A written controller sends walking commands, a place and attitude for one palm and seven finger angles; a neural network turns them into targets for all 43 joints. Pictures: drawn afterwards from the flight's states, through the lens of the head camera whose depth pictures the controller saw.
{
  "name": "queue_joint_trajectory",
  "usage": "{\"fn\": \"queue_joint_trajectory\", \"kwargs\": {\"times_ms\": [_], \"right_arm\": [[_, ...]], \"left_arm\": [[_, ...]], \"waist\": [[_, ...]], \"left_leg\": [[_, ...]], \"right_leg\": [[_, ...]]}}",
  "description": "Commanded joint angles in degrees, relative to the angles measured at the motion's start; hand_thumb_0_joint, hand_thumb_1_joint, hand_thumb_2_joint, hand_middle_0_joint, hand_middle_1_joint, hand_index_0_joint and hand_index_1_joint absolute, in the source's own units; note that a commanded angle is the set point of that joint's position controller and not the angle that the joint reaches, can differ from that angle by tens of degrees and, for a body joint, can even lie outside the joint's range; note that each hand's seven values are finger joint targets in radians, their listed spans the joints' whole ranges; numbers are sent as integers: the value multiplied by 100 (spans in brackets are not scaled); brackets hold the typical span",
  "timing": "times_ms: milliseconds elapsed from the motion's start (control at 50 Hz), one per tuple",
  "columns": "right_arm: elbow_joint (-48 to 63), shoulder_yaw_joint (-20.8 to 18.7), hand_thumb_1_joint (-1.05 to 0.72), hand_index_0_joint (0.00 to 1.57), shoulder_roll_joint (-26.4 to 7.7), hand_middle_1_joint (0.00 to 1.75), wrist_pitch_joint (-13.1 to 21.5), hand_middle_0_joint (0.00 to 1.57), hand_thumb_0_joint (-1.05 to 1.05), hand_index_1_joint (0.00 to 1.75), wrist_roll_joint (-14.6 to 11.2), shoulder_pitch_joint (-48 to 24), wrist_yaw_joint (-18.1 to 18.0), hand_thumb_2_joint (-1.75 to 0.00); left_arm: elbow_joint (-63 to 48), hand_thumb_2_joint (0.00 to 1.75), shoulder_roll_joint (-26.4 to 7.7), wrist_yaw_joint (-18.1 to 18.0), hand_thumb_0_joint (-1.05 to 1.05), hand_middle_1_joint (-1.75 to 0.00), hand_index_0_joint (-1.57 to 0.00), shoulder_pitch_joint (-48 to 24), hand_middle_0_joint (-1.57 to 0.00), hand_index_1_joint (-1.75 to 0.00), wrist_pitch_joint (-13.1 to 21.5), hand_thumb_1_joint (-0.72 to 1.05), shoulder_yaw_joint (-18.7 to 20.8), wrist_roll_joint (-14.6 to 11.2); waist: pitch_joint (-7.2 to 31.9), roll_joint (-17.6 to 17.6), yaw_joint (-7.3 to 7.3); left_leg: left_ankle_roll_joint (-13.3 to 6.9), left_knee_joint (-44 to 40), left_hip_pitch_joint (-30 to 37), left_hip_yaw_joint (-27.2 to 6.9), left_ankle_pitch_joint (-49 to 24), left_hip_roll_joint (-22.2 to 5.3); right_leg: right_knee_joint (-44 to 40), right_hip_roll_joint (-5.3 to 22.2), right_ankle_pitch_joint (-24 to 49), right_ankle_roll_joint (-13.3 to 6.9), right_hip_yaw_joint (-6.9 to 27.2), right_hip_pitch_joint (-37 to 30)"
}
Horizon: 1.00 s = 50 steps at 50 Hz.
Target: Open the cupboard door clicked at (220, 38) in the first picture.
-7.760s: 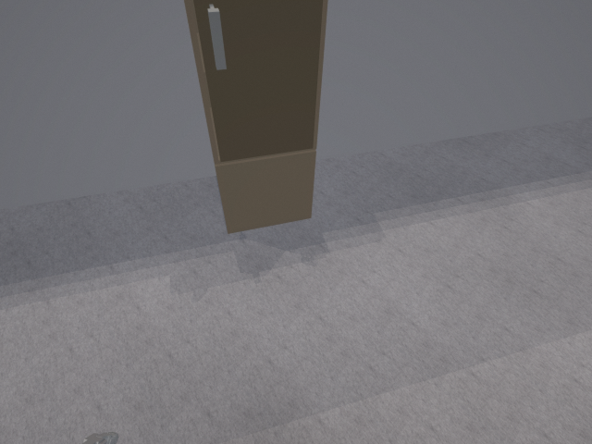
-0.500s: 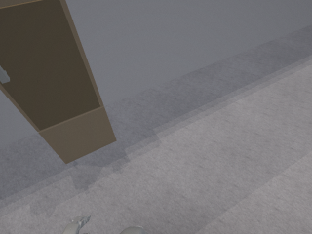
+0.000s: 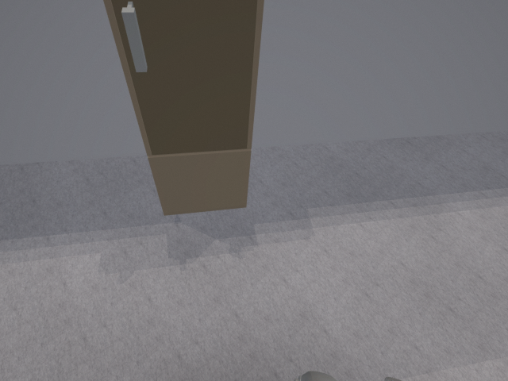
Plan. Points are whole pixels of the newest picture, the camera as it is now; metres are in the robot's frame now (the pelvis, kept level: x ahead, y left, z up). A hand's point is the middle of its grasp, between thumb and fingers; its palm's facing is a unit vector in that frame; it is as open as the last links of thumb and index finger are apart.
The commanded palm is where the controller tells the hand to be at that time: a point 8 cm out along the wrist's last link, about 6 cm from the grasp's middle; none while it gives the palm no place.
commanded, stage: turn to face it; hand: left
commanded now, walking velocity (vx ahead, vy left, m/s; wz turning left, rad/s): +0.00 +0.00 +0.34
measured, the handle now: (136, 37) +0.83 +0.37 +0.09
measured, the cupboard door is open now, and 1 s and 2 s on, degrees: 0 0 0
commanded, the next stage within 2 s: take the last steps up to it in 0.26 s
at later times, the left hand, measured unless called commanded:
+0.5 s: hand out of the picture +0.00 +0.16 -0.16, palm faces +0.25 -0.94 -0.23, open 7.4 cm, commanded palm none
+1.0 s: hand out of the picture +0.09 +0.21 -0.17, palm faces +0.21 -0.96 -0.16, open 7.4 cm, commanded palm none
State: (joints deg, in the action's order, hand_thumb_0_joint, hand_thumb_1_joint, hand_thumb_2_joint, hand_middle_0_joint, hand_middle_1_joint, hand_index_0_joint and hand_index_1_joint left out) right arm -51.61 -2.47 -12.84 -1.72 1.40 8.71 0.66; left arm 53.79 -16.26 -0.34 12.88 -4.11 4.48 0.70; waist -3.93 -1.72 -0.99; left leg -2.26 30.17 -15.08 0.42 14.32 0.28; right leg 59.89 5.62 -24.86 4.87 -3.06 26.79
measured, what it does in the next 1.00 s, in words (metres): steps on the spot: right foot, then left foot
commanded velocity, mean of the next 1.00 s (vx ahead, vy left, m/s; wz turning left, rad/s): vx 0.20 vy -0.02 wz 0.10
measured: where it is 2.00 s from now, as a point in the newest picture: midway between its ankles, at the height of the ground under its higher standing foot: (237, 341)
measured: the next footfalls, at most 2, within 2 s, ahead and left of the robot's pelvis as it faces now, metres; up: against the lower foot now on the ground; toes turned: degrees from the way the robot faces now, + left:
right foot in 0.24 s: +0.05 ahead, -0.14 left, +0.00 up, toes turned +2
left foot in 0.64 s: -0.02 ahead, +0.12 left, +0.00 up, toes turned +18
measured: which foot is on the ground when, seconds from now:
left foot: down 0.00-0.24, up 0.26-0.62, down 0.64-1.00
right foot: up 0.00-0.22, down 0.24-0.64, up 0.66-1.00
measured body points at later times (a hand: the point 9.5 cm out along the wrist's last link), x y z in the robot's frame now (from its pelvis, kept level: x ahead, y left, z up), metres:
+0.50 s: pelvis -0.02 -0.03 +0.00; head +0.00 -0.04 +0.45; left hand -0.02 +0.21 -0.14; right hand +0.07 -0.27 -0.15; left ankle -0.06 +0.11 -0.68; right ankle +0.01 -0.14 -0.74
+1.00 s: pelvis +0.07 +0.02 +0.00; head +0.08 +0.03 +0.45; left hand +0.08 +0.26 -0.15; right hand +0.03 -0.19 -0.15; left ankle -0.05 +0.11 -0.74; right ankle +0.20 -0.09 -0.69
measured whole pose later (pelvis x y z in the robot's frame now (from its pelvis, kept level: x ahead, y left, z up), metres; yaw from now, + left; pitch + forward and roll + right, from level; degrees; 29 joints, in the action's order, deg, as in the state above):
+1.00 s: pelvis +0.07 +0.02 +0.00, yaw +11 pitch -1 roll +0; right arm -65.4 -1.5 -6.0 2.8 1.6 25.4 -1.1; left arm 60.7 -10.4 1.6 11.4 -1.3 3.3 1.0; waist -2.7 -0.9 1.2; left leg -0.3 17.2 3.2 6.9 19.0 -1.0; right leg 47.4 6.5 -12.3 1.9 -5.2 31.2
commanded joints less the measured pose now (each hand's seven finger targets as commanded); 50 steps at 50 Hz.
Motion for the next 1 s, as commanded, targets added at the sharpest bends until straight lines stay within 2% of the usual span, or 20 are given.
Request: {"fn": "queue_joint_trajectory", "kwargs": {"times_ms": [0,100,160,180,200,220,240,280,340,480,560,580,600,620,640,680,720,760,880,980], "right_arm": [[243,-308,-90,20,-1150,30,74,20,0,30,-13,263,-109,-90],[248,-321,-90,20,-1100,30,21,20,0,30,14,179,-99,-90],[240,-309,-90,20,-993,30,14,20,0,30,-21,99,-88,-90],[241,-291,-90,20,-857,30,25,20,0,30,-60,87,-74,-90],[287,-244,-90,20,-499,30,38,20,0,30,-119,228,-46,-90],[439,-216,-90,20,-347,30,15,20,0,30,-107,142,-32,-90],[333,-302,-90,20,-612,30,-96,20,0,30,-34,128,-59,-90],[98,-336,-90,20,-570,30,-161,20,0,30,-26,169,-2,-90],[-101,-291,-90,20,-410,30,-152,20,0,30,-31,403,24,-90],[-73,-153,-90,20,-169,30,49,20,0,30,-3,-141,94,-90],[-413,-75,-90,20,-21,30,207,20,0,30,-13,691,40,-90],[-582,-84,-90,20,-131,30,268,20,0,30,-24,1071,-6,-90],[-723,-159,-90,20,-474,30,312,20,0,30,0,1444,-69,-90],[-777,-261,-90,20,-989,30,306,20,0,30,14,1885,-115,-90],[-848,-276,-90,20,-1003,30,309,20,0,30,37,1995,-150,-90],[-823,-155,-90,20,-674,30,347,20,0,30,22,1607,-201,-90],[-778,-77,-90,20,-439,30,450,20,0,30,-5,1313,-221,-90],[-839,-66,-90,20,-390,30,521,20,0,30,-35,1376,-243,-90],[-1118,-76,-90,20,-269,30,580,20,0,30,-38,1835,-277,-90],[-1253,-127,-90,20,-350,30,552,20,0,30,41,1937,-270,-90]], "left_arm": [[-580,90,-255,-44,0,-30,-20,-221,-20,-30,199,90,-6,6],[-581,90,-129,-83,0,-30,-20,-93,-20,-30,248,90,-52,-20],[-447,90,-133,-115,0,-30,-20,331,-20,-30,339,90,-45,-35],[-399,90,-239,-136,0,-30,-20,545,-20,-30,395,90,-27,-14],[-388,90,-643,-178,0,-30,-20,576,-20,-30,465,90,39,70],[-481,90,-1045,-180,0,-30,-20,513,-20,-30,479,90,110,111],[-522,90,-919,-195,0,-30,-20,396,-20,-30,478,90,128,48],[-572,90,-580,-177,0,-30,-20,-140,-20,-30,453,90,41,44],[-539,90,-369,-181,0,-30,-20,-191,-20,-30,491,90,-14,68],[150,90,-532,-92,0,-30,-20,884,-20,-30,584,90,39,136],[348,90,-466,-53,0,-30,-20,709,-20,-30,552,90,24,83],[362,90,-327,-35,0,-30,-20,637,-20,-30,528,90,-14,34],[313,90,-42,4,0,-30,-20,556,-20,-30,505,90,-86,1],[127,90,276,54,0,-30,-20,324,-20,-30,516,90,-165,14],[-20,90,184,36,0,-30,-20,-130,-20,-30,505,90,-164,83],[90,90,141,106,0,-30,-20,-337,-20,-30,498,90,-114,85],[350,90,200,176,0,-30,-20,63,-20,-30,519,90,-118,82],[459,90,267,176,0,-30,-20,237,-20,-30,478,90,-129,77],[285,90,373,171,0,-30,-20,-321,-20,-30,435,90,-133,49],[91,90,436,201,0,-30,-20,-826,-20,-30,510,90,-118,28]], "waist": [[517,1003,286],[504,1114,229],[571,877,0],[699,607,-106],[742,-563,-79],[503,-1352,-112],[515,-1224,-119],[86,-632,125],[168,-717,180],[101,-849,-348],[282,-702,33],[352,-251,189],[343,769,382],[186,1903,579],[-171,1909,728],[-843,1329,525],[-658,949,257],[-449,878,168],[-552,789,229],[-602,926,347]], "left_leg": [[-770,-1178,699,-1517,-1646,-1386],[-780,-1062,331,-1827,-1681,-1327],[-560,-669,-145,-1776,-1645,-1072],[-312,-281,-395,-1572,-1249,-805],[83,679,-1199,-919,-106,-190],[369,1890,-1651,-345,1711,372],[336,2764,-1426,-682,1804,115],[367,3697,-1515,-570,1135,0],[495,3606,-1357,-301,734,-102],[421,1410,-1099,308,1165,-289],[293,-314,448,704,524,-99],[268,-854,1244,600,318,-175],[14,-1245,1891,-462,954,-932],[-421,-1927,1998,-1884,1779,-2024],[-747,-2280,1623,-2408,2113,-2359],[-794,-2374,951,-1921,1716,-2162],[-621,-2303,907,-1161,721,-1825],[-612,-2209,1088,-675,-241,-1635],[-697,-2105,1399,-267,-1380,-1685],[-632,-1764,1248,-144,-1712,-1740]], "right_leg": [[-460,-57,-13,17,111,180],[-1516,-278,-21,-89,55,-572],[-2929,-381,861,-141,-17,-1577],[-3740,-183,1323,-179,145,-2091],[-4288,898,1478,-516,1279,-2651],[-4516,2097,2208,-1199,2283,-2268],[-4619,2111,1749,-1454,2167,-1585],[-4552,1451,1400,-1308,1416,-1186],[-4354,1136,1957,-1137,628,-1352],[-4790,1360,201,-1270,939,-2007],[-4367,953,-293,-996,419,-1339],[-3947,733,-428,-794,175,-812],[-3032,300,-543,-522,-229,74],[-1686,-195,-555,-342,-740,902],[-855,-125,-743,-394,-377,1261],[-13,152,-44,-440,38,1427],[80,215,559,-378,28,1104],[72,185,899,-291,-24,1010],[-714,236,1293,-222,-123,1225],[-1948,31,1147,-412,-345,465]]}}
